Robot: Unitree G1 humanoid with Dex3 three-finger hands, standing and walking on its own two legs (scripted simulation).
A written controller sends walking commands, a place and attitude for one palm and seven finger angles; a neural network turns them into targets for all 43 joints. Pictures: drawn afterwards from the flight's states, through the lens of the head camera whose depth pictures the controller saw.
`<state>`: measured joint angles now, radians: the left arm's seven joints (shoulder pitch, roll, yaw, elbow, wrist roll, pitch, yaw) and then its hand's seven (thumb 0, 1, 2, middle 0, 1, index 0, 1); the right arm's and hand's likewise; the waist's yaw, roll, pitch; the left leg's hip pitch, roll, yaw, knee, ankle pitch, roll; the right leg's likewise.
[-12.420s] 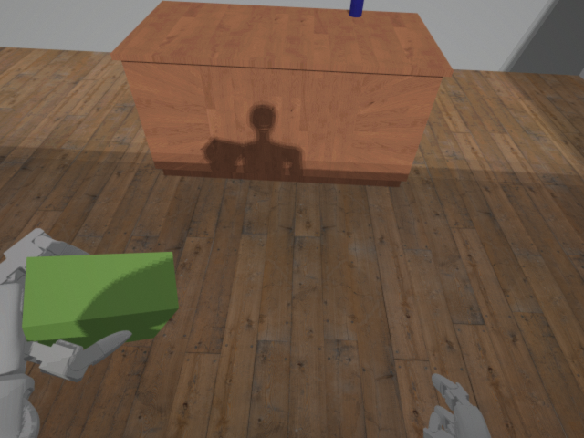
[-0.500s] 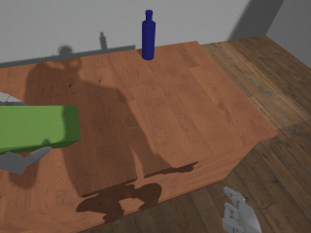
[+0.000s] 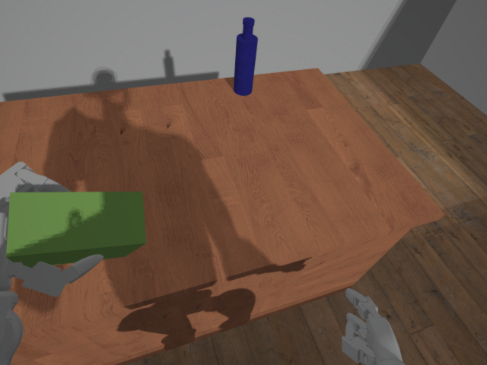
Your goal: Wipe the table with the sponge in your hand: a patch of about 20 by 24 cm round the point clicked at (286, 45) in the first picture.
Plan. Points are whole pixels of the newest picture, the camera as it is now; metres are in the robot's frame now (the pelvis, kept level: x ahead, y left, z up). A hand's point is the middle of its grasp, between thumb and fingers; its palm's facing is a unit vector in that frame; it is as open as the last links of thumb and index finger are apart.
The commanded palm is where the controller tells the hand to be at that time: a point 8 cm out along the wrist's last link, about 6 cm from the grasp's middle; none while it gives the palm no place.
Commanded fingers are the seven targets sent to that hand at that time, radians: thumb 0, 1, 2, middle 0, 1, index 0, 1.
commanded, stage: look again from close up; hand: left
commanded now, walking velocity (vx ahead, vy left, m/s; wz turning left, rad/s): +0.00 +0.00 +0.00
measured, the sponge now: (98, 230) +0.24 +0.22 +0.14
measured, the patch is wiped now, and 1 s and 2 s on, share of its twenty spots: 0.00 0.00 0.00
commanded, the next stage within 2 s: shuffle to correct the standing spot in 0.28 s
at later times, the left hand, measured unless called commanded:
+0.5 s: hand (81, 231) +0.23 +0.23 +0.15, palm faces +0.33 -0.87 -0.36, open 10.2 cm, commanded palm +0.17 +0.26 +0.18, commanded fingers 0.00 0.10 1.30 -1.20 -1.60 -1.20 -1.60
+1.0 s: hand (137, 227) +0.24 +0.17 +0.16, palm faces +0.30 -0.89 -0.36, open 10.2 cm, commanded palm +0.18 +0.21 +0.18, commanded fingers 0.00 0.10 1.30 -1.20 -1.60 -1.20 -1.60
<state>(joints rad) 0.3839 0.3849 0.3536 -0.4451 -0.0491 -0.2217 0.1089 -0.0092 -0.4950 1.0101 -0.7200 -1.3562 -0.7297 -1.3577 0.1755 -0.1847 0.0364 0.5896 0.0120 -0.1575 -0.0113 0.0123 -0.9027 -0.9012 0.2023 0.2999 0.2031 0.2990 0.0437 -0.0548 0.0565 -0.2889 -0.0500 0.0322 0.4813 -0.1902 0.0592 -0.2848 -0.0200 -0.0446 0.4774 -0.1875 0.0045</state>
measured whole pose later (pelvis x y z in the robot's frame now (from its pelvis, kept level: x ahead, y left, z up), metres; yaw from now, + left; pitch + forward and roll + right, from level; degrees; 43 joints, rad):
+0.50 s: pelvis +0.00 -0.01 +0.01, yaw -1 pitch -1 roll +0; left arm 0.44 0.37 0.34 -0.43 -0.06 -0.15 0.09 -0.01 -0.49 1.01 -0.72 -1.36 -0.73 -1.36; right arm 0.23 -0.21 0.04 0.57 0.02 -0.11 -0.06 0.01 -0.90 -0.90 0.20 0.30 0.20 0.30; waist 0.01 -0.03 0.01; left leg -0.25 -0.02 0.04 0.43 -0.17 0.04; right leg -0.24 0.01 -0.03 0.40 -0.15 -0.02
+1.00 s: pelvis +0.01 -0.06 +0.00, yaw -2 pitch +0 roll +0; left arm 0.44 0.37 0.33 -0.45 -0.09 -0.11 0.07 -0.01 -0.49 1.01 -0.72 -1.36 -0.73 -1.36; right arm 0.20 -0.19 0.04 0.56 0.02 -0.10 -0.05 0.01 -0.90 -0.90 0.20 0.30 0.20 0.30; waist 0.00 -0.01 -0.01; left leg -0.27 0.06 0.02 0.47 -0.21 -0.03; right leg -0.26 0.09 -0.05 0.42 -0.17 -0.09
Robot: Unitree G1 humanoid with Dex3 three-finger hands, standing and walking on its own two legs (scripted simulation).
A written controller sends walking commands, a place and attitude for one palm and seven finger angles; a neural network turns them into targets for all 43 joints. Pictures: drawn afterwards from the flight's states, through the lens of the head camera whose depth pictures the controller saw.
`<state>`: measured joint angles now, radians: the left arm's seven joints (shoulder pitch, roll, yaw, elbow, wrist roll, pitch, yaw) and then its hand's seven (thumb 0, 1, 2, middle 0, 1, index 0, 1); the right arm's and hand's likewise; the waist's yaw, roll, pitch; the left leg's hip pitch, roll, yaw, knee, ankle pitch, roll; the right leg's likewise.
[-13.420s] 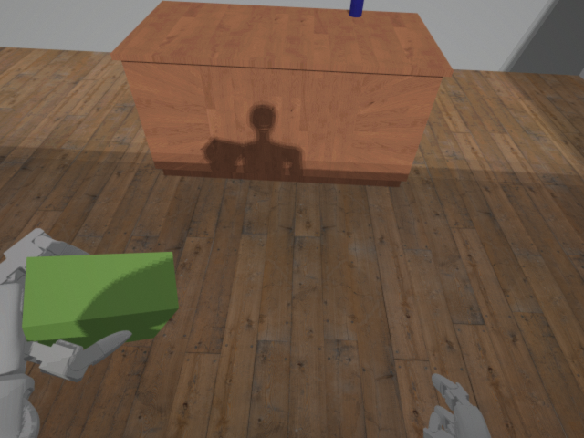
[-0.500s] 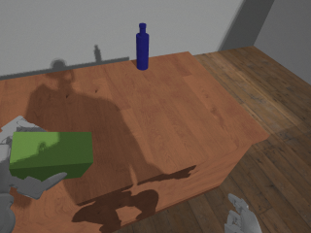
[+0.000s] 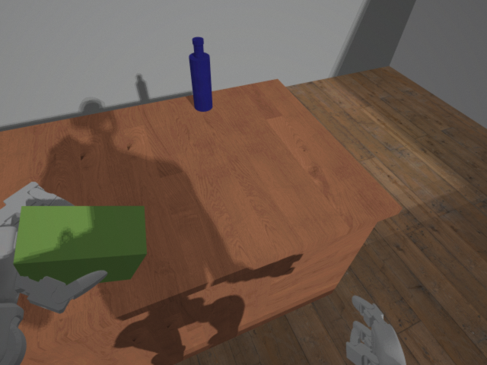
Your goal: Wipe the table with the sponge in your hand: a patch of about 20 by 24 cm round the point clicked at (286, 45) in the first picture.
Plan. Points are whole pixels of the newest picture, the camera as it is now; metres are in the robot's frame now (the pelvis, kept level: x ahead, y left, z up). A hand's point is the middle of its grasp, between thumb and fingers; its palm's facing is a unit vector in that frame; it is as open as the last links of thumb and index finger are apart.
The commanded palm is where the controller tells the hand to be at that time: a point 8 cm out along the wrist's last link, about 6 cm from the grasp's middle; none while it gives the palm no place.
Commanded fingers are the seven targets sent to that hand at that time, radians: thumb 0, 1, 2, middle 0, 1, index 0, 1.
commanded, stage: shuffle to correct the standing spot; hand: left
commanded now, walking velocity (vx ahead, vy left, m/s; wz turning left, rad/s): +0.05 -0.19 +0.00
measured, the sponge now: (103, 248) +0.23 +0.20 +0.14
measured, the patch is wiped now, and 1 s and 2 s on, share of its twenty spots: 0.00 0.00 0.00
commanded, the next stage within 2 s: come to a stop and stand still in 0.04 s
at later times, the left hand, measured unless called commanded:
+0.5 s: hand (67, 267) +0.19 +0.22 +0.16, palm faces +0.38 -0.84 -0.40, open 10.2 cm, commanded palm +0.15 +0.26 +0.18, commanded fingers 0.00 0.10 1.30 -1.20 -1.60 -1.20 -1.60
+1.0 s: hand (16, 276) +0.18 +0.28 +0.15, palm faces +0.38 -0.85 -0.37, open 10.2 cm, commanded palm +0.13 +0.32 +0.18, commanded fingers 0.00 0.10 1.30 -1.20 -1.60 -1.20 -1.60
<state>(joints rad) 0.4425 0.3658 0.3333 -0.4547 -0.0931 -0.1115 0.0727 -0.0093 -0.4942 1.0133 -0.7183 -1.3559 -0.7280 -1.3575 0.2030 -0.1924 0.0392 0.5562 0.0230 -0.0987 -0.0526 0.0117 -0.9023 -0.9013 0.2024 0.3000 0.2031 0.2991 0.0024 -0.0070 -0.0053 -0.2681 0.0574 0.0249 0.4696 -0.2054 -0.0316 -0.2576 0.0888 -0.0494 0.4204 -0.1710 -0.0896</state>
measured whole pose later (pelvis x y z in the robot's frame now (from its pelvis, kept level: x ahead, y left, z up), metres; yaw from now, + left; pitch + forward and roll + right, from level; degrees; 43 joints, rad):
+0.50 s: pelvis +0.00 -0.02 +0.00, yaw +2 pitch -1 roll +0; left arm 0.49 0.36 0.31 -0.42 -0.10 -0.10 0.08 -0.01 -0.49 1.01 -0.72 -1.36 -0.73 -1.36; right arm 0.20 -0.26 0.02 0.59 0.04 -0.09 -0.07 0.01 -0.90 -0.90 0.20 0.30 0.20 0.30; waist 0.02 0.06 -0.01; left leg -0.25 0.07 -0.03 0.45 -0.19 0.00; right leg -0.21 0.11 -0.10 0.35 -0.15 -0.11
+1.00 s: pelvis -0.02 +0.03 +0.00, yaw +2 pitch -2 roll -1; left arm 0.47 0.37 0.31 -0.44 -0.07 -0.11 0.10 -0.01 -0.49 1.02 -0.72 -1.36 -0.73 -1.36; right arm 0.22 -0.23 0.05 0.60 0.02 -0.11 -0.07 0.01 -0.90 -0.90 0.20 0.30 0.20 0.30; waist 0.01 0.01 0.01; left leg -0.27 0.01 0.00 0.48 -0.18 0.01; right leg -0.24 0.04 -0.07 0.41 -0.15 -0.05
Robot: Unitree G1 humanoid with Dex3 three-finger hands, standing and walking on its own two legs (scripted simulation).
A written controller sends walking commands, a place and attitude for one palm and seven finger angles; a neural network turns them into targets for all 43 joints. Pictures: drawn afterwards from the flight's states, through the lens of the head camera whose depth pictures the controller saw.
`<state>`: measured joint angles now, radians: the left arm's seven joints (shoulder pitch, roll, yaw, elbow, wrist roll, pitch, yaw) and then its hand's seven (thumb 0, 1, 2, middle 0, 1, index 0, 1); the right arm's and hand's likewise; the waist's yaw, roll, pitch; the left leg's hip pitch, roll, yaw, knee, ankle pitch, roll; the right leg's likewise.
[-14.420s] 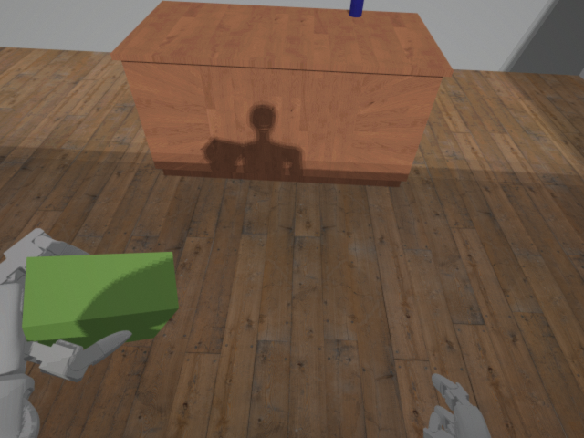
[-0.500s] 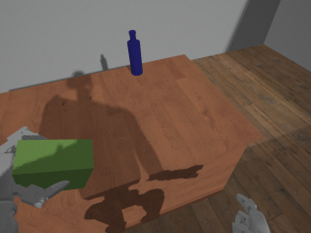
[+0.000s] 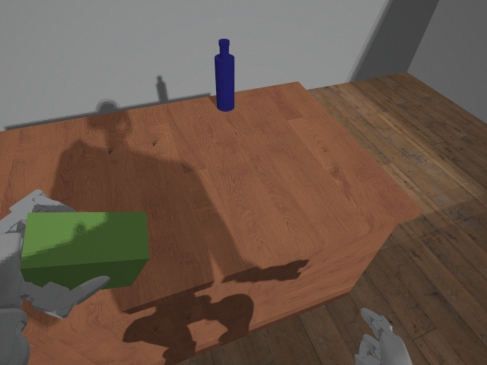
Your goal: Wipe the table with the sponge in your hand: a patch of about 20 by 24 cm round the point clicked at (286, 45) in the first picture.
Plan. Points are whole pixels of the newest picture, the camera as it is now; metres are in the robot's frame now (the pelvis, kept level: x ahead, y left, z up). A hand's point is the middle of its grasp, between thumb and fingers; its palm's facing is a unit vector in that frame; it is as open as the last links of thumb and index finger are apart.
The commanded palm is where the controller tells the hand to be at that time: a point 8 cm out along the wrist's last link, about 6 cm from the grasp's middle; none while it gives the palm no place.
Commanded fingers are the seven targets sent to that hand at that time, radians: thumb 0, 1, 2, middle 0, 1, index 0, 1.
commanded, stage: come to a stop and stand still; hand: left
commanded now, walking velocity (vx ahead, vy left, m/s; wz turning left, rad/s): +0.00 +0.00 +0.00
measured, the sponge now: (105, 254) +0.22 +0.20 +0.13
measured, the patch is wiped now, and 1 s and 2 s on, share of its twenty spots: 0.00 0.00 0.00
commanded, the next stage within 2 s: look again from close up in 0.94 s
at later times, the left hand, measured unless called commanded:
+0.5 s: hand (61, 230) +0.24 +0.26 +0.16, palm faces +0.33 -0.86 -0.39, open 10.2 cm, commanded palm +0.19 +0.30 +0.18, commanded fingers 0.00 0.10 1.30 -1.20 -1.60 -1.20 -1.60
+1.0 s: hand (69, 241) +0.23 +0.24 +0.15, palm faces +0.33 -0.86 -0.38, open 10.2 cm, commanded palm +0.18 +0.28 +0.18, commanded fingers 0.00 0.10 1.30 -1.20 -1.60 -1.20 -1.60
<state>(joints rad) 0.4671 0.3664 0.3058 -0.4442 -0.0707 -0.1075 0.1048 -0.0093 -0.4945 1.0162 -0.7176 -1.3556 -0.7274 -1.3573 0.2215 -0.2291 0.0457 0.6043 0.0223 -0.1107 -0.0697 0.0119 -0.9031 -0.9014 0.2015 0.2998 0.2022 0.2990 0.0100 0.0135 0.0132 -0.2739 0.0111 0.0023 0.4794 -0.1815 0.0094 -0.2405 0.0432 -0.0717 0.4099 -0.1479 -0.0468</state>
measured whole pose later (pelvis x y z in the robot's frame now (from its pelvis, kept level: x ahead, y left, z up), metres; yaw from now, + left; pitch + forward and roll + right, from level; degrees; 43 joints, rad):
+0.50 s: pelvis +0.03 +0.02 +0.01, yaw -1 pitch -1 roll +0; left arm 0.47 0.36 0.32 -0.44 -0.07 -0.11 0.09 -0.01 -0.49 1.02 -0.72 -1.36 -0.73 -1.36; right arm 0.18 -0.20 0.04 0.58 0.01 -0.11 -0.07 0.01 -0.90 -0.90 0.20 0.30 0.20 0.30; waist 0.02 0.01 0.02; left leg -0.20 -0.03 0.03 0.37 -0.16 0.03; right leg -0.20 0.00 -0.04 0.37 -0.16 -0.02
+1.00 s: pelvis +0.01 +0.01 +0.00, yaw -1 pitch -1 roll -1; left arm 0.48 0.35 0.31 -0.44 -0.07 -0.10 0.10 -0.01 -0.50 1.02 -0.72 -1.36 -0.73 -1.36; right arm 0.21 -0.23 0.03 0.59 0.03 -0.09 -0.07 0.01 -0.90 -0.90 0.20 0.30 0.20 0.30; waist 0.00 0.03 0.01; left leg -0.24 0.01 0.02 0.43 -0.18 0.02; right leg -0.21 0.04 -0.05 0.36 -0.14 -0.04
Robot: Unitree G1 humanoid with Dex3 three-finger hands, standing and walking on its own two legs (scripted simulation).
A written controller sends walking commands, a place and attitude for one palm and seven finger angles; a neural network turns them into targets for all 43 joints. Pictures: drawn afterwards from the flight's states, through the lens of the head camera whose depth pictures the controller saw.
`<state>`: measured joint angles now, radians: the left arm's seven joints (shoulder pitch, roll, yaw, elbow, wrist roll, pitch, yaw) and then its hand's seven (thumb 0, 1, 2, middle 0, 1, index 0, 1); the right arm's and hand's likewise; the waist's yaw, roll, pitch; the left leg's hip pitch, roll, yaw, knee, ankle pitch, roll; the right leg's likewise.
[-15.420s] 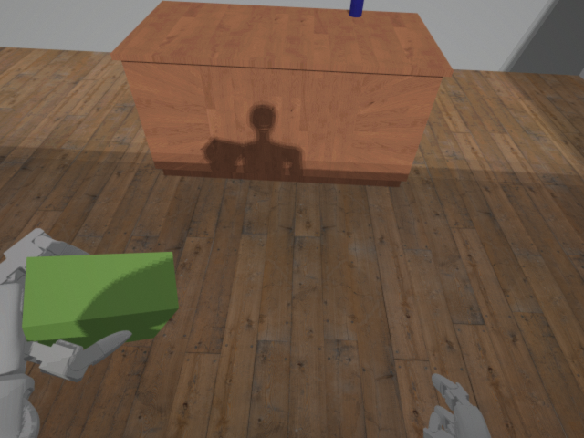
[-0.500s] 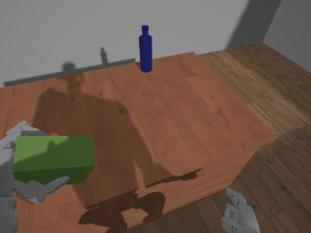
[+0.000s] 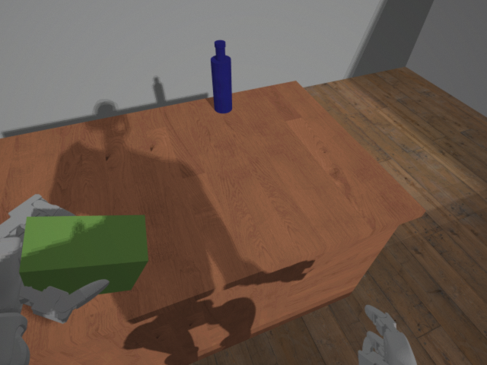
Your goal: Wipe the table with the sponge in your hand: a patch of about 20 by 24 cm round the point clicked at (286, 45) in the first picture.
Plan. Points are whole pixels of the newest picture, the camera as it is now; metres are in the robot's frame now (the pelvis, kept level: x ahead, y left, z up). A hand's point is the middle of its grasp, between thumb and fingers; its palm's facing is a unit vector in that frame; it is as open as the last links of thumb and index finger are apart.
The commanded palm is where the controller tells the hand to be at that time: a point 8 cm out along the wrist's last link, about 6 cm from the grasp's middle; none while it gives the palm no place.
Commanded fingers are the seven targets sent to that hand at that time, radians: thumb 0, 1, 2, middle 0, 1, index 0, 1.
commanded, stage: look again from close up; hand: left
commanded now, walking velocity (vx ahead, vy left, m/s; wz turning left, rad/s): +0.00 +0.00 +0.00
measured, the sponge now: (105, 258) +0.22 +0.20 +0.13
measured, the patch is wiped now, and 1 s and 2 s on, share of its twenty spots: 0.00 0.00 0.00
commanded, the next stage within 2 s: come to a stop and stand still in 0.26 s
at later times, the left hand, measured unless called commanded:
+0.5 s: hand (23, 238) +0.23 +0.30 +0.15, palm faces +0.37 -0.84 -0.39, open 10.2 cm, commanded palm +0.17 +0.32 +0.17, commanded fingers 0.00 0.10 1.30 -1.20 -1.60 -1.20 -1.60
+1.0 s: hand out of the picture +0.26 +0.33 +0.20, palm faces +0.51 -0.75 -0.43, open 10.2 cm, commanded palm +0.16 +0.32 +0.17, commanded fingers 0.00 0.10 1.30 -1.20 -1.60 -1.20 -1.60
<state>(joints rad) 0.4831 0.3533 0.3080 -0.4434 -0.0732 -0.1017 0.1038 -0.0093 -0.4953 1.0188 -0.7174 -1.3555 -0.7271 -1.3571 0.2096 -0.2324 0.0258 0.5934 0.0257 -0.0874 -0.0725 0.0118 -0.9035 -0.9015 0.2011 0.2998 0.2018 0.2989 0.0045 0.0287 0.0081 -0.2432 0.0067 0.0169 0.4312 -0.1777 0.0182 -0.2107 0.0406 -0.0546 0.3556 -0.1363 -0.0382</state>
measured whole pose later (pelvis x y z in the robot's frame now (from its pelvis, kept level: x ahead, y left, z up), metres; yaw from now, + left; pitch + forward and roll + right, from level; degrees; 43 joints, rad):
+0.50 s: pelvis +0.01 +0.04 +0.00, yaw +0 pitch +0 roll -1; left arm 0.38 0.41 0.40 -0.44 -0.04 -0.28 0.07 -0.01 -0.50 1.02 -0.72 -1.36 -0.73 -1.36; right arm 0.24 -0.17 0.04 0.60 0.00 -0.20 -0.02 0.01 -0.90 -0.90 0.20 0.30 0.20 0.30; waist 0.04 -0.07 0.10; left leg -0.25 -0.05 0.05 0.46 -0.21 0.08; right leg -0.24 -0.02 -0.03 0.42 -0.18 0.02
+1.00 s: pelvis +0.00 +0.04 -0.01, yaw +0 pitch +0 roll -1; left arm 0.12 0.49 0.53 -0.33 -0.03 -0.26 0.05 -0.01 -0.50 1.02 -0.72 -1.35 -0.73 -1.36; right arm 0.18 -0.19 0.02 0.57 0.00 -0.15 0.03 0.01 -0.90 -0.90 0.20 0.30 0.20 0.30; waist 0.06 -0.03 0.11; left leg -0.29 -0.04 0.06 0.52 -0.23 0.07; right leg -0.28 -0.01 -0.03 0.49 -0.20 0.02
